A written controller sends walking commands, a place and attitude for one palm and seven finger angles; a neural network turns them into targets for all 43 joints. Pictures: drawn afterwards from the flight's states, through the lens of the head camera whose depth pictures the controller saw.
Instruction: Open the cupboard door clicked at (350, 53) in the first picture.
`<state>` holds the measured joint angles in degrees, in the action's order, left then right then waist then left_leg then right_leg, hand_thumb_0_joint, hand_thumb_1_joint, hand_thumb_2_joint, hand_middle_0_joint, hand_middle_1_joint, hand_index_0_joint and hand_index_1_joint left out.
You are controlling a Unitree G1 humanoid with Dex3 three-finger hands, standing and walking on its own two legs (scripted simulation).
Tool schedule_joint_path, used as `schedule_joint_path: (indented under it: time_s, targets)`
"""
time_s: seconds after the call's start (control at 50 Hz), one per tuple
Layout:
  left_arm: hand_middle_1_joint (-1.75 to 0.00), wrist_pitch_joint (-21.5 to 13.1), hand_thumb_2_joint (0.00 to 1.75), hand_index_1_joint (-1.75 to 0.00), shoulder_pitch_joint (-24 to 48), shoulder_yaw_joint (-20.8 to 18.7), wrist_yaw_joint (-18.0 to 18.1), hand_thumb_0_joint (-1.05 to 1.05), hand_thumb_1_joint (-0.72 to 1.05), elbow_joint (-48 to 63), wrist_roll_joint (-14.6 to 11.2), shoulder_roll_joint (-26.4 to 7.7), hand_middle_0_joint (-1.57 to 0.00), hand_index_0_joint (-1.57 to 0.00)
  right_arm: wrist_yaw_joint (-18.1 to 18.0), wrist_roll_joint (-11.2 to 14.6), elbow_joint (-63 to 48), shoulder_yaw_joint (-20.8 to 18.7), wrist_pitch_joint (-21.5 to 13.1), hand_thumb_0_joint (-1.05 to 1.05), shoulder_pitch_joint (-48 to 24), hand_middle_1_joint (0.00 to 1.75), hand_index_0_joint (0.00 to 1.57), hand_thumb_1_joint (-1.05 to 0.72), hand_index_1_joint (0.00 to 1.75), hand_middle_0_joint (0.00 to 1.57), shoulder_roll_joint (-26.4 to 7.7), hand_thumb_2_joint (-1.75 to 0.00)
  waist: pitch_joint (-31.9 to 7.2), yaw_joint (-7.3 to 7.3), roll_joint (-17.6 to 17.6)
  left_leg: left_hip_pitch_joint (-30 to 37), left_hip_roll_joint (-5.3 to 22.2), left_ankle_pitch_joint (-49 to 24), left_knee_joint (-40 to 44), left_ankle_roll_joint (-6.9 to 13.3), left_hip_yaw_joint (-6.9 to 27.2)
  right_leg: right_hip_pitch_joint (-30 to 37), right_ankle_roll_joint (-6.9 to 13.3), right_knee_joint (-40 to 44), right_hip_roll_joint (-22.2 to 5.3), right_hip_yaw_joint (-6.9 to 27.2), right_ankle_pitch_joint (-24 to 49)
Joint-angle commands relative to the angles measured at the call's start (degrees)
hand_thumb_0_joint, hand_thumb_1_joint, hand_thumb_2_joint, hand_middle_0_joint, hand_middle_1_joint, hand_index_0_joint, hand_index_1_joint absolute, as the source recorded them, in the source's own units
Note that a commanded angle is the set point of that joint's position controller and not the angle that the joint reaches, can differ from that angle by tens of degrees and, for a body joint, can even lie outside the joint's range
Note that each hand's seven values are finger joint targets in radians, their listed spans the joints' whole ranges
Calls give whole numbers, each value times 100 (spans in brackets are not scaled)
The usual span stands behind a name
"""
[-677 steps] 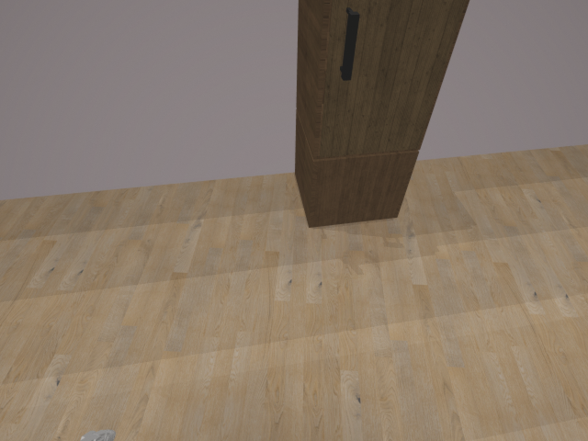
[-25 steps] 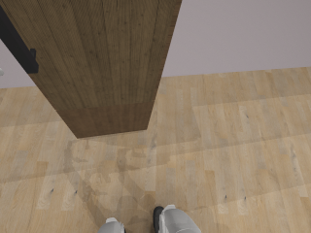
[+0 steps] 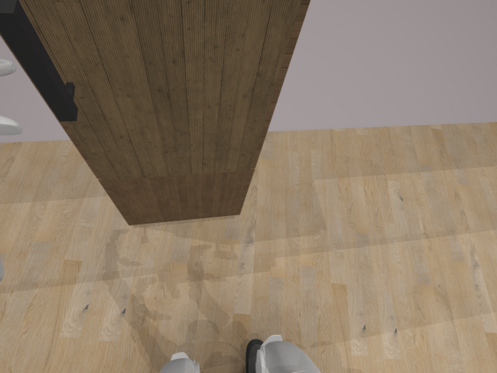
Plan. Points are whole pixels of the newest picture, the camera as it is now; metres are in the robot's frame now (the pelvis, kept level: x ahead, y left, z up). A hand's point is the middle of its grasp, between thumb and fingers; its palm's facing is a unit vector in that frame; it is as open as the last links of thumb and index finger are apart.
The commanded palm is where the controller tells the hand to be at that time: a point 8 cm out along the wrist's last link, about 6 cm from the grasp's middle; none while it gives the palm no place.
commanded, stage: move the hooked fingers beside the handle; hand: left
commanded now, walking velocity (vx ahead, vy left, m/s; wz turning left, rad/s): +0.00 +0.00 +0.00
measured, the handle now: (44, 58) +0.54 +0.25 +0.11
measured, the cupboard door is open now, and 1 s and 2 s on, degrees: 0 0 0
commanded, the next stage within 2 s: slide the fingers in behind the handle in 0.20 s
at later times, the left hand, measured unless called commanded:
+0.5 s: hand out of the picture +0.49 +0.30 +0.11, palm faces +0.04 -1.00 +0.02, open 14.0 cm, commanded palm +0.47 +0.34 +0.11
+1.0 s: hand (9, 94) +0.48 +0.28 +0.11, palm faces +0.05 -1.00 +0.01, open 14.0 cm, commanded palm +0.46 +0.31 +0.11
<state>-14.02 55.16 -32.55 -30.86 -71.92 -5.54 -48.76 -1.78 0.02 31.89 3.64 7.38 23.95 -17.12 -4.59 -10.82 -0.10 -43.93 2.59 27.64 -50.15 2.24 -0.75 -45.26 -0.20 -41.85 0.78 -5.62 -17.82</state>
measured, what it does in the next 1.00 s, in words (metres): stands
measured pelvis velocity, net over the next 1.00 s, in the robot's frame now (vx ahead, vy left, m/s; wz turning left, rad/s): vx -0.01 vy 0.00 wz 0.00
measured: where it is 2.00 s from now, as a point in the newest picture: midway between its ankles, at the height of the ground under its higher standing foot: outside the picture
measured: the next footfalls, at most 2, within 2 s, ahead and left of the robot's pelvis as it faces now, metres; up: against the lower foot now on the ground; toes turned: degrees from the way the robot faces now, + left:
none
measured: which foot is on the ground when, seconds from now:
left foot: down 0.00-1.00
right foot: down 0.00-1.00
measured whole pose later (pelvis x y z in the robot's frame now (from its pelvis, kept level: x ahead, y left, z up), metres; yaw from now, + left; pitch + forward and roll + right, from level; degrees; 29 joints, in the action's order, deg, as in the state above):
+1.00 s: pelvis -0.01 +0.00 +0.00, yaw +0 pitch +19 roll -4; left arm -15.8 51.8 -29.6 -26.3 -68.7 -6.8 -42.5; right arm -1.5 0.2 32.2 3.4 6.6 24.6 -16.5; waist -4.8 -10.0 -0.5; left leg -42.0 2.4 27.0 -49.8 2.3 -1.4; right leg -43.9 -0.2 -42.1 0.7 -4.8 -17.3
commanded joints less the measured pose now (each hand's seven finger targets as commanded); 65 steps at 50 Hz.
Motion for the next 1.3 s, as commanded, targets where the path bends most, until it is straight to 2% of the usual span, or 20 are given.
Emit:
schedule_joint_path:
  time_s: [0.0, 0.04, 0.08, 0.14, 0.2, 0.24, 0.28, 0.38, 0.42, 0.52, 0.58, 0.68, 0.78, 0.84, 0.96, 1.0, 1.12, 1.16, 1.24, 1.28]
  targets:
    - [-120, -381, 30, -120, 2100, -234, 120, 0, -50, 1130, -74, -2052, -30, -30, -70, 4, -168, -399, -36, 0, 1135, 30, 20, -90, 30, 20, -1146, -90, -2474, 80, -1267, 1729, -28, -3948, 356, -174, 406, 1321, 127, -4, 227, 281, 2243]
    - [-120, -438, 30, -120, 2300, -188, 118, 0, -50, 1201, -91, -1988, -30, -30, -96, 12, -187, -388, -34, 0, 1132, 30, 20, -90, 30, 20, -1137, -90, -2508, 27, -1247, 1728, -32, -3965, 362, -163, 429, 1369, 149, -39, 233, 277, 2307]
    - [-120, -486, 30, -120, 2205, -344, 99, 0, -50, 1279, -70, -2200, -30, -30, -90, 0, -193, -410, -64, 0, 1143, 30, 20, -90, 30, 20, -1158, -90, -2845, 134, -1449, 1895, -30, -4122, 337, -217, 445, 1442, 150, -64, 225, 292, 2316]
    - [-120, -472, 30, -120, 2239, -138, 23, 0, -50, 1145, -130, -1911, -30, -30, -91, 17, -170, -376, -49, 0, 1118, 30, 20, -90, 30, 20, -1135, -90, -2542, 47, -1436, 1872, -15, -4095, 354, -218, 446, 1263, 156, -36, 237, 254, 2249]
    - [-120, -393, 30, -120, 2084, -245, -26, 0, -50, 1025, -126, -2091, -30, -30, -105, 25, -180, -383, -63, 0, 1122, 30, 20, -90, 30, 20, -1165, -90, -2537, 66, -1151, 1631, -37, -3817, 351, -162, 420, 1376, 121, -26, 224, 281, 2215]
    - [-120, -396, 30, -120, 2290, -14, -42, 0, -50, 994, -128, -1831, -30, -30, -116, 39, -165, -348, -48, 0, 1118, 30, 20, -90, 30, 20, -1146, -90, -2368, -12, -1305, 1665, -36, -3673, 396, -171, 443, 1163, 143, -13, 230, 245, 2022]
    - [-120, -412, 30, -120, 2390, -80, -13, 0, -50, 1044, -88, -1995, -30, -30, -132, 28, -121, -363, -54, 0, 1162, 30, 20, -90, 30, 20, -1176, -90, -2445, -14, -1338, 1726, -27, -3579, 387, -197, 479, 1054, 136, -5, 232, 239, 1847]
    - [-120, -514, 30, -120, 2565, 68, 30, 0, -50, 1282, -190, -1639, -30, -30, -101, -19, -20, -391, -64, 0, 1249, 30, 20, -90, 30, 20, -1154, -90, -2793, -75, -1526, 2194, 34, -4009, 326, -291, 557, 869, 148, -9, 259, 208, 1838]
    - [-120, -442, 30, -120, 2344, -23, 62, 0, -50, 1072, -178, -1723, -30, -30, -88, -7, -52, -380, -71, 0, 1212, 30, 20, -90, 30, 20, -1157, -90, -2599, -22, -1247, 1741, -6, -3560, 367, -198, 474, 1125, 144, -6, 247, 239, 1869]
    - [-120, -445, 30, -120, 2121, -192, 263, 0, -50, 1375, -86, -1906, -30, -30, -53, -13, -163, -399, -66, 0, 1201, 30, 20, -90, 30, 20, -1128, -90, -2699, 159, -1414, 1761, -18, -3751, 429, -217, 452, 1334, 164, -22, 234, 239, 2007]
    - [-120, -522, 30, -120, 2146, -125, 342, 0, -50, 1535, -130, -1710, -30, -30, -26, -20, -174, -414, -58, 0, 1189, 30, 20, -90, 30, 20, -1105, -90, -2729, 147, -1530, 1963, 9, -3928, 431, -258, 470, 1257, 169, -20, 251, 223, 2013]
    - [-120, -482, 30, -120, 2096, -98, 389, 0, -50, 1346, -167, -1612, -30, -30, -38, 3, -166, -420, -70, 0, 1157, 30, 20, -90, 30, 20, -1115, -90, -2469, 93, -1089, 1603, -27, -3420, 508, -153, 406, 1441, 141, 37, 237, 267, 1995]
    - [-120, -584, 30, -120, 1959, 50, 418, 0, -50, 1698, -227, -1273, -30, -30, -19, -3, -180, -443, -91, 0, 1122, 30, 20, -90, 30, 20, -1063, -90, -2729, 157, -1382, 2009, -4, -3887, 483, -216, 402, 1402, 152, 26, 235, 269, 2141]
    - [-120, -545, 30, -120, 1824, 27, 396, 0, -50, 1393, -332, -1185, -30, -30, -22, 10, -173, -435, -101, 0, 1085, 30, 20, -90, 30, 20, -1087, -90, -2414, 105, -884, 1616, -29, -3481, 539, -121, 361, 1576, 151, 50, 231, 291, 2187]
    - [-120, -639, 30, -120, 2155, 167, 507, 0, -50, 1742, -258, -1075, -30, -30, -52, 9, -141, -452, -145, 0, 1024, 30, 20, -90, 30, 20, -1044, -90, -2564, 114, -1293, 1965, -23, -3590, 531, -195, 409, 1344, 153, 45, 208, 283, 1988]
    - [-120, -658, 30, -120, 2324, 475, 531, 0, -50, 1706, -320, -627, -30, -30, -45, 9, -86, -449, -179, 0, 991, 30, 20, -90, 30, 20, -1012, -90, -2462, -1, -1197, 2017, -17, -3497, 534, -208, 438, 1219, 138, 77, 218, 259, 1878]
    - [-120, -584, 30, -120, 2196, 369, 710, 0, -50, 1386, -216, -772, -30, -30, -54, 12, -67, -421, -235, 0, 944, 30, 20, -90, 30, 20, -1026, -90, -2261, 55, -924, 1530, -67, -2964, 605, -131, 378, 1456, 141, 78, 174, 301, 1834]
    - [-120, -640, 30, -120, 2372, 261, 769, 0, -50, 1504, -167, -955, -30, -30, -65, 0, -71, -417, -250, 0, 958, 30, 20, -90, 30, 20, -1027, -90, -2470, 81, -1064, 1577, -77, -3003, 596, -141, 386, 1542, 152, 37, 169, 325, 1893]
    - [-120, -722, 30, -120, 2370, 408, 819, 0, -50, 1558, -199, -684, -30, -30, -65, -4, -80, -424, -284, 0, 971, 30, 20, -90, 30, 20, -1003, -90, -2449, 40, -1025, 1721, -50, -3193, 589, -154, 416, 1452, 161, 34, 185, 295, 1906]
    - [-120, -743, 30, -120, 2552, 479, 850, 0, -50, 1735, -188, -596, -30, -30, -51, -11, -48, -434, -295, 0, 976, 30, 20, -90, 30, 20, -981, -90, -2670, 57, -1330, 1967, -40, -3419, 568, -221, 450, 1374, 157, 19, 181, 287, 1900]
